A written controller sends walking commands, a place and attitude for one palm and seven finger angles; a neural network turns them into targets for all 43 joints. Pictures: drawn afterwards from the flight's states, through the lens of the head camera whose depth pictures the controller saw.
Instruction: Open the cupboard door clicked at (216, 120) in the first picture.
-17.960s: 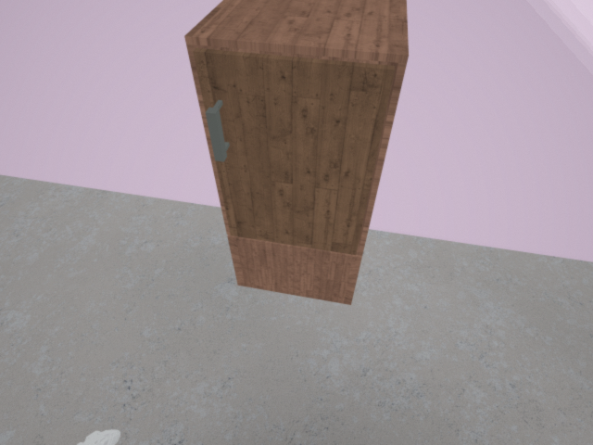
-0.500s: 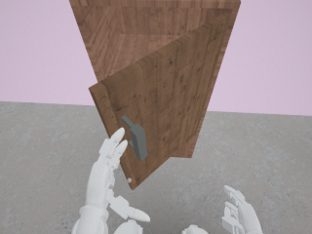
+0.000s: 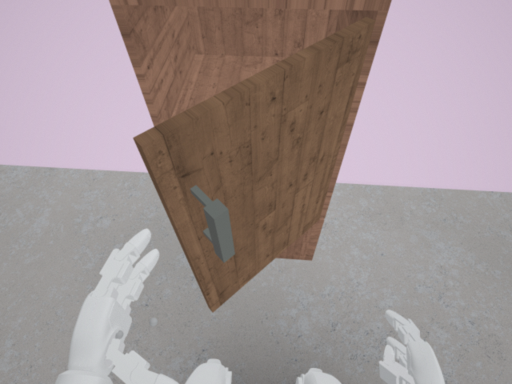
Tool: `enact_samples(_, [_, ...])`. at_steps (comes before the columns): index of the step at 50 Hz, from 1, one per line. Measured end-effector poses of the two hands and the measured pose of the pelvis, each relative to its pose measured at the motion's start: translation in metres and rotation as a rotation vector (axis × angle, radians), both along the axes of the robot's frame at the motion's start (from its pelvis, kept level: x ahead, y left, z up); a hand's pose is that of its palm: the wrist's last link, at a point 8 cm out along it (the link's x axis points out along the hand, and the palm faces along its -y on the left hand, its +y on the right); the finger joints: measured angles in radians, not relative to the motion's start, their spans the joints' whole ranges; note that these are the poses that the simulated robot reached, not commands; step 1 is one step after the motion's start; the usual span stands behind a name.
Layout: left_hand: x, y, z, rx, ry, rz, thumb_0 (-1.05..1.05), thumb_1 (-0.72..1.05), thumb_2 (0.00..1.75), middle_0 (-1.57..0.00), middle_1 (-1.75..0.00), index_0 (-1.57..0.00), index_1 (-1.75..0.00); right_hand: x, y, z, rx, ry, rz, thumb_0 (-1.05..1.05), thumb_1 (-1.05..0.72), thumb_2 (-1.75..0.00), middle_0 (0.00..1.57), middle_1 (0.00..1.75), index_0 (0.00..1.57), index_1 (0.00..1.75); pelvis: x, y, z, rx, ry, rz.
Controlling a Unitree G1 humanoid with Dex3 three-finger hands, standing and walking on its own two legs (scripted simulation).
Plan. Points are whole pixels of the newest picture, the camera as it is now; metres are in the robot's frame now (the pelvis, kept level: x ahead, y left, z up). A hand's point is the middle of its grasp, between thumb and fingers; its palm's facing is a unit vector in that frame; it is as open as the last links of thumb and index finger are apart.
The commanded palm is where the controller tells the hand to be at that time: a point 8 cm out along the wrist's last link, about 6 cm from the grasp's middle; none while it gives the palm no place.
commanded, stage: draw the hand back to the body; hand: left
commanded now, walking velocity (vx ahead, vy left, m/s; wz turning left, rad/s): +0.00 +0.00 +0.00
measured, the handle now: (212, 224) +0.33 +0.09 +0.07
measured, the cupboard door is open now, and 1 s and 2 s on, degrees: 47 47 47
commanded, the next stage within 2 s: step back with the hand held close in 1.62 s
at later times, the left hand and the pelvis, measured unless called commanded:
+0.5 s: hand (97, 316) +0.18 +0.18 +0.13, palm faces -0.03 -1.00 -0.08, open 16.3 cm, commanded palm +0.16 +0.24 +0.14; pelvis +0.00 +0.02 +0.02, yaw +0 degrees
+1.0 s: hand out of the picture +0.22 +0.26 +0.20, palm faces +0.34 -0.85 -0.40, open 12.0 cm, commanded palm +0.17 +0.31 +0.22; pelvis +0.02 +0.04 +0.07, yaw -1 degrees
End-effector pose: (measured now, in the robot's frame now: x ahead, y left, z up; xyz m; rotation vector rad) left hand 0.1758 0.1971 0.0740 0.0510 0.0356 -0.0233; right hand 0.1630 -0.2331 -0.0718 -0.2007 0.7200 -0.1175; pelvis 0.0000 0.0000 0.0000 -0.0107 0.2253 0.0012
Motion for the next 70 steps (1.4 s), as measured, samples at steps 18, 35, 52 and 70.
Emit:
enact_samples(18, [-0.008, 0.025, 0.047, 0.02, -0.052, 0.01, -0.01, -0.5, 0.3, -0.16, -0.3, -0.16, -0.3, -0.003, 0.035, 0.028, 0.052, -0.094, -0.008, 0.01, -0.9, -0.9, 0.2, 0.3, 0.2, 0.3, -0.004, 0.02, 0.017, -0.015, -0.074, -0.008])
enact_samples(35, [-0.008, 0.068, 0.094, 0.244, -0.019, 0.179, -0.01, -0.31, 0.38, -0.17, -0.3, -0.16, -0.3, 0.008, 0.045, 0.059, 0.003, -0.12, -0.007, 0.01, -0.9, -0.9, 0.2, 0.3, 0.2, 0.3, 0.007, 0.031, 0.045, -0.019, -0.155, -0.013])
enact_samples(52, [0.006, 0.108, 0.153, 0.392, -0.1, 0.371, 0.0, 0.25, 0.62, -0.19, -0.31, -0.19, -0.3, 0.028, 0.056, 0.072, 0.008, -0.078, 0.039, 0.01, -0.9, -0.9, 0.2, 0.3, 0.2, 0.3, 0.027, 0.036, 0.075, -0.003, -0.25, -0.023])
enact_samples(70, [0.01, 0.122, 0.187, 0.424, -0.186, 0.466, 0.01, 0.81, 0.86, -0.21, -0.31, -0.21, -0.3, 0.042, 0.036, 0.079, 0.001, -0.056, 0.04, 0.01, -0.9, -0.9, 0.2, 0.3, 0.2, 0.3, 0.031, 0.024, 0.084, 0.001, -0.29, -0.03])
